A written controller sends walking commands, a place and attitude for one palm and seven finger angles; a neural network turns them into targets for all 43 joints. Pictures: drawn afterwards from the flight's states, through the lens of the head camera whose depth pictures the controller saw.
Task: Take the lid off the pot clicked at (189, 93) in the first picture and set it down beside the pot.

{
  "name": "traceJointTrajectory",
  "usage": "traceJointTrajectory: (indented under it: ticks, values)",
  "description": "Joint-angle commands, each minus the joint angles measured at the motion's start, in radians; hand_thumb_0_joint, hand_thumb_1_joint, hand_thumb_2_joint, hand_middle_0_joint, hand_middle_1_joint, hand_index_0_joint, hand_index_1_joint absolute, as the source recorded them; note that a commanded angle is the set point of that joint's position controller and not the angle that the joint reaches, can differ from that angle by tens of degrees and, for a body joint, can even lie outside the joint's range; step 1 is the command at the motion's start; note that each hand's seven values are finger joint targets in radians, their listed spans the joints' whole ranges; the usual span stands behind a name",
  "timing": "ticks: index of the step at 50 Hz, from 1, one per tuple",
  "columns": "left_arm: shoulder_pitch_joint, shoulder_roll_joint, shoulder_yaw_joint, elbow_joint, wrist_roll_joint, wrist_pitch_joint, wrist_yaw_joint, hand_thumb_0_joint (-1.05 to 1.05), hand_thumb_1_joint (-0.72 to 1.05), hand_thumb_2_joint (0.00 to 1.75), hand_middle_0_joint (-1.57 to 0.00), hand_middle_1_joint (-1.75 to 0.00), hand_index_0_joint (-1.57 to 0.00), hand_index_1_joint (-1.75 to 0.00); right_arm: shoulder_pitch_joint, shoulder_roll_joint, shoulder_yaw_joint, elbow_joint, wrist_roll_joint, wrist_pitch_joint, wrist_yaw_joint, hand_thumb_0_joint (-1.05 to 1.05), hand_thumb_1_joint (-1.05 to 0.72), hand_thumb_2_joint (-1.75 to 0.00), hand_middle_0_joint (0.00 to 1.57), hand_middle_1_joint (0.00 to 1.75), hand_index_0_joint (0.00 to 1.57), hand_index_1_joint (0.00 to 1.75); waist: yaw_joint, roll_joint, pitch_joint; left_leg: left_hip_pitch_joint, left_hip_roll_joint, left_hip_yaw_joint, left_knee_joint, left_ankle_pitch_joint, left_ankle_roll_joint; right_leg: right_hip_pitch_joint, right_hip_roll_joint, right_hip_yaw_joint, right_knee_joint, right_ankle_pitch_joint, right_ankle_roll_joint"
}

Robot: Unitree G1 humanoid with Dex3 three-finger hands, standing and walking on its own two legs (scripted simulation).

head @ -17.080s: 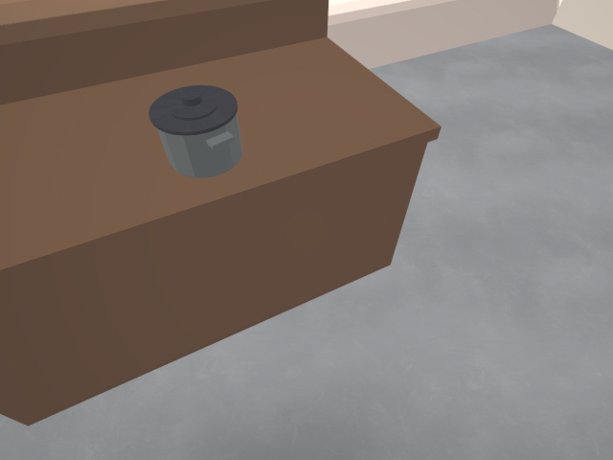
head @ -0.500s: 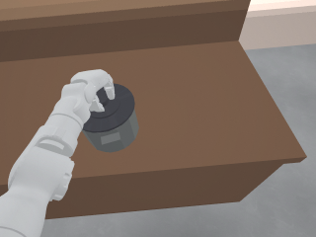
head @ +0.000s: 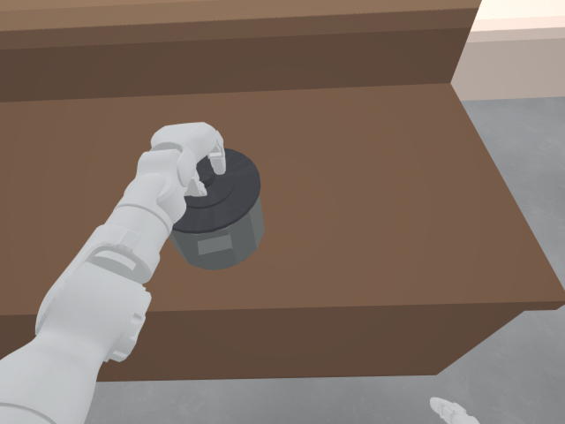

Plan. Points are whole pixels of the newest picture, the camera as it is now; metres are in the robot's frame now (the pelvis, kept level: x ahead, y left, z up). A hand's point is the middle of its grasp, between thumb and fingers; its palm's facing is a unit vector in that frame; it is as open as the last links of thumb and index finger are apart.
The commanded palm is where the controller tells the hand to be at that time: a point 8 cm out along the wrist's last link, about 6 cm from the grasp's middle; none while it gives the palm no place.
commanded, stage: close the fingers and squeeze the knob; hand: left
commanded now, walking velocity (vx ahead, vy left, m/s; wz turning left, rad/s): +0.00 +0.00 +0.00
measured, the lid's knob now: (201, 175) +0.49 +0.13 +0.07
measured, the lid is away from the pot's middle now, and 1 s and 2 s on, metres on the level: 0.01 0.01 0.02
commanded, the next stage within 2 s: lift the lid straight up in 0.12 s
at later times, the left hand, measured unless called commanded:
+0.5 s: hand (194, 174) +0.46 +0.14 +0.09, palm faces -0.33 -0.05 -0.94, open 7.1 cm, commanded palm +0.45 +0.14 +0.17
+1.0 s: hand (190, 160) +0.46 +0.13 +0.13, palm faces -0.29 -0.04 -0.96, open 7.1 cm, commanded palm +0.45 +0.14 +0.21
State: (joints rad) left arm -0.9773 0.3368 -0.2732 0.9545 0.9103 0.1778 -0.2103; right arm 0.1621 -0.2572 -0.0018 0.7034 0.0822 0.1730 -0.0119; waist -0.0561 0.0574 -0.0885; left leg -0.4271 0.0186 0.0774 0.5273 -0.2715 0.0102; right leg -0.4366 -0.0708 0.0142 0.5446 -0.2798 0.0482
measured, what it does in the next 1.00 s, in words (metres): stands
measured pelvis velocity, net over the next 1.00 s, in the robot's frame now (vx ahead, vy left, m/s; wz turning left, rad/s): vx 0.01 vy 0.00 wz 0.01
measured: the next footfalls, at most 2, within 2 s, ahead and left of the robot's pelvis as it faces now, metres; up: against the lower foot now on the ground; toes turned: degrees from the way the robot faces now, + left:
none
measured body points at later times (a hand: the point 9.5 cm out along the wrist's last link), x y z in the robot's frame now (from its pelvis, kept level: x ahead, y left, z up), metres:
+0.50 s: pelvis +0.00 +0.00 +0.00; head +0.05 -0.03 +0.45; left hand +0.48 +0.14 +0.15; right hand +0.08 -0.27 -0.14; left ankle -0.01 +0.12 -0.73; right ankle -0.01 -0.15 -0.73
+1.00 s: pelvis +0.01 +0.00 +0.01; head +0.05 -0.04 +0.45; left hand +0.47 +0.13 +0.18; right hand +0.13 -0.25 -0.13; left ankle -0.01 +0.12 -0.73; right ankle -0.01 -0.15 -0.73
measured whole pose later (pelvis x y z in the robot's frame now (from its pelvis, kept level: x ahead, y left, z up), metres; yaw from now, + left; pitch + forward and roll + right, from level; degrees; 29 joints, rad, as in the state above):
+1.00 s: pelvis +0.01 +0.00 +0.01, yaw +1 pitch +7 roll +1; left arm -0.95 0.37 -0.30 0.77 0.89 0.25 -0.29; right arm 0.14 -0.27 0.00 0.72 0.08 0.14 -0.02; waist -0.05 0.08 -0.05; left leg -0.34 0.01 0.06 0.47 -0.26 0.01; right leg -0.34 -0.08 0.00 0.49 -0.27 0.05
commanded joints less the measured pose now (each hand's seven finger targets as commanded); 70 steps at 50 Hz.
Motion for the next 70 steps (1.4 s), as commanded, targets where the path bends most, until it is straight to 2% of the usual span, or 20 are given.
traceJointTrajectory:
  ticks: [1,4,8,11,13,15,28,29,31,33,36,47,49,52,56,62,63,65,68,70]
  values:
    - [-0.417,0.182,0.065,-0.14,0.005,-0.001,0.021,0.0,0.68,0.7,-0.95,-1.0,-0.93,-0.98,0.018,-0.145,-0.049,-0.092,-0.008,-0.019,-0.009,0.0,-0.9,-0.9,0.2,0.3,0.2,0.3,-0.022,-0.131,-0.335,0.235,-0.024,-0.012,-0.01,0.311,0.048,0.092,0.065,-0.069,-0.04,0.39,-0.077]
    - [-0.434,0.162,0.037,-0.124,0.014,0.001,0.019,0.0,0.7,0.72,-0.97,-1.01,-0.95,-0.99,0.028,-0.145,-0.046,-0.08,-0.007,-0.015,-0.009,0.0,-0.9,-0.9,0.2,0.3,0.2,0.3,-0.031,-0.119,-0.32,0.236,-0.025,-0.013,-0.018,0.29,0.045,0.07,0.07,-0.073,-0.045,0.361,-0.075]
    - [-0.417,0.219,0.089,-0.172,0.01,-0.012,0.021,0.0,0.72,0.75,-0.99,-1.02,-0.97,-1.0,0.03,-0.143,-0.049,-0.09,-0.011,-0.017,-0.009,0.0,-0.9,-0.9,0.2,0.3,0.2,0.3,-0.016,-0.122,-0.368,0.245,-0.029,-0.012,-0.012,0.314,0.05,0.126,0.065,-0.066,-0.039,0.411,-0.076]
    - [-0.406,0.201,0.076,-0.166,-0.001,-0.015,0.017,0.0,0.72,0.76,-1.0,-1.03,-0.98,-1.01,0.028,-0.146,-0.049,-0.089,-0.006,-0.015,-0.01,0.0,-0.9,-0.9,0.2,0.3,0.2,0.3,-0.021,-0.145,-0.328,0.217,-0.026,-0.01,-0.018,0.305,0.05,0.122,0.063,-0.068,-0.047,0.412,-0.077]
    - [-0.423,0.189,0.059,-0.186,0.005,-0.008,0.022,0.0,0.72,0.77,-1.01,-1.03,-0.99,-1.01,0.027,-0.142,-0.051,-0.089,-0.007,-0.016,-0.009,0.0,-0.9,-0.9,0.2,0.3,0.2,0.3,-0.02,-0.102,-0.338,0.247,-0.028,-0.01,-0.024,0.3,0.05,0.113,0.067,-0.071,-0.048,0.388,-0.077]
    - [-0.43,0.258,0.109,-0.211,0.01,-0.007,0.03,0.0,0.72,0.77,-1.01,-1.03,-0.99,-1.01,0.024,-0.145,-0.051,-0.092,-0.006,-0.02,-0.01,0.0,-0.9,-0.9,0.2,0.3,0.2,0.3,-0.009,-0.102,-0.366,0.255,-0.03,-0.016,-0.028,0.302,0.052,0.147,0.064,-0.066,-0.049,0.392,-0.078]
    - [-0.569,0.258,0.091,-0.365,0.004,0.007,0.032,0.0,0.71,0.78,-1.01,-1.03,-0.99,-1.01,0.01,-0.14,-0.057,-0.083,-0.01,-0.055,-0.017,0.0,-0.9,-0.9,0.2,0.3,0.2,0.3,-0.017,-0.041,-0.423,0.363,-0.019,-0.035,-0.034,0.378,0.054,0.153,0.065,-0.074,-0.059,0.425,-0.081]
    - [-0.575,0.298,0.122,-0.365,0.006,0.007,0.033,0.0,0.71,0.78,-1.01,-1.03,-0.99,-1.01,0.017,-0.144,-0.054,-0.078,-0.01,-0.057,-0.019,0.0,-0.9,-0.9,0.2,0.3,0.2,0.3,-0.012,-0.044,-0.44,0.366,-0.023,-0.037,-0.041,0.374,0.054,0.167,0.066,-0.071,-0.064,0.428,-0.079]
    - [-0.603,0.276,0.105,-0.387,-0.008,0.007,0.028,0.0,0.71,0.78,-1.01,-1.03,-0.99,-1.01,0.002,-0.142,-0.051,-0.085,-0.011,-0.062,-0.024,0.0,-0.9,-0.9,0.2,0.3,0.2,0.3,-0.015,-0.058,-0.437,0.342,-0.023,-0.033,-0.041,0.37,0.056,0.186,0.06,-0.068,-0.063,0.449,-0.081]
    - [-0.598,0.341,0.151,-0.427,0.007,0.005,0.035,0.0,0.71,0.78,-1.01,-1.03,-0.99,-1.01,0.0,-0.14,-0.05,-0.087,-0.014,-0.073,-0.025,0.0,-0.9,-0.9,0.2,0.3,0.2,0.3,-0.002,-0.036,-0.488,0.388,-0.025,-0.041,-0.033,0.428,0.056,0.215,0.059,-0.067,-0.051,0.498,-0.081]
    - [-0.555,0.247,0.09,-0.39,-0.006,0.023,0.023,0.0,0.71,0.78,-1.01,-1.03,-0.99,-1.01,-0.009,-0.137,-0.051,-0.085,-0.011,-0.07,-0.017,0.0,-0.9,-0.9,0.2,0.3,0.2,0.3,-0.011,-0.069,-0.434,0.371,-0.019,-0.039,-0.032,0.444,0.052,0.184,0.06,-0.074,-0.059,0.491,-0.079]
    - [-0.588,0.291,0.107,-0.45,-0.003,0.058,-0.021,0.0,0.71,0.78,-1.01,-1.03,-0.99,-1.01,-0.049,-0.139,-0.035,-0.101,-0.011,-0.066,-0.011,0.0,-0.9,-0.9,0.2,0.3,0.2,0.3,0.001,-0.078,-0.452,0.38,-0.031,-0.037,-0.044,0.446,0.052,0.232,0.055,-0.072,-0.056,0.532,-0.076]
    - [-0.604,0.227,0.056,-0.427,-0.006,0.069,-0.033,0.0,0.71,0.78,-1.01,-1.03,-0.99,-1.01,-0.051,-0.134,-0.034,-0.095,-0.009,-0.064,-0.009,0.0,-0.9,-0.9,0.2,0.3,0.2,0.3,-0.009,-0.08,-0.409,0.38,-0.028,-0.037,-0.049,0.419,0.049,0.195,0.058,-0.081,-0.064,0.494,-0.076]
    - [-0.646,0.305,0.111,-0.522,-0.005,0.059,-0.038,0.0,0.71,0.78,-1.01,-1.03,-0.99,-1.01,-0.058,-0.137,-0.034,-0.116,-0.014,-0.075,-0.012,0.0,-0.9,-0.9,0.2,0.3,0.2,0.3,0.006,-0.051,-0.487,0.416,-0.033,-0.047,-0.048,0.448,0.052,0.246,0.053,-0.071,-0.06,0.519,-0.078]
    - [-0.599,0.269,0.088,-0.405,-0.009,0.079,-0.05,0.0,0.71,0.78,-1.01,-1.03,-0.99,-1.01,-0.06,-0.14,-0.028,-0.101,-0.008,-0.068,-0.014,0.0,-0.9,-0.9,0.2,0.3,0.2,0.3,-0.001,-0.115,-0.384,0.349,-0.028,-0.039,-0.06,0.396,0.049,0.222,0.053,-0.08,-0.072,0.483,-0.079]
    - [-0.69,0.321,0.114,-0.514,0.004,0.068,-0.061,0.0,0.71,0.78,-1.01,-1.03,-0.99,-1.01,-0.067,-0.136,-0.027,-0.118,-0.015,-0.09,-0.018,0.0,-0.9,-0.9,0.2,0.3,0.2,0.3,0.008,-0.045,-0.492,0.431,-0.034,-0.05,-0.062,0.438,0.051,0.261,0.052,-0.069,-0.071,0.508,-0.08]
    - [-0.652,0.27,0.078,-0.467,0.002,0.078,-0.065,0.0,0.71,0.78,-1.01,-1.03,-0.99,-1.01,-0.07,-0.131,-0.028,-0.116,-0.012,-0.088,-0.016,0.0,-0.9,-0.9,0.2,0.3,0.2,0.3,0.003,-0.05,-0.442,0.413,-0.032,-0.048,-0.06,0.431,0.049,0.235,0.053,-0.076,-0.074,0.49,-0.081]
    - [-0.64,0.267,0.079,-0.419,-0.001,0.093,-0.068,0.0,0.71,0.78,-1.01,-1.03,-0.99,-1.01,-0.069,-0.137,-0.027,-0.107,-0.009,-0.084,-0.012,0.0,-0.9,-0.9,0.2,0.3,0.2,0.3,0.004,-0.077,-0.388,0.378,-0.028,-0.046,-0.073,0.382,0.046,0.221,0.054,-0.081,-0.081,0.452,-0.08]
    - [-0.671,0.295,0.098,-0.404,0.0,0.095,-0.077,0.0,0.71,0.78,-1.01,-1.03,-0.99,-1.01,-0.069,-0.143,-0.025,-0.104,-0.009,-0.085,-0.018,0.0,-0.9,-0.9,0.2,0.3,0.2,0.3,0.003,-0.108,-0.381,0.365,-0.032,-0.043,-0.083,0.345,0.052,0.227,0.053,-0.077,-0.089,0.432,-0.079]
    - [-0.726,0.273,0.066,-0.443,0.004,0.093,-0.085,0.0,0.71,0.78,-1.01,-1.03,-0.99,-1.01,-0.073,-0.136,-0.023,-0.111,-0.01,-0.092,-0.019,0.0,-0.9,-0.9,0.2,0.3,0.2,0.3,-0.001,-0.068,-0.409,0.383,-0.036,-0.045,-0.084,0.355,0.05,0.233,0.051,-0.076,-0.088,0.442,-0.08]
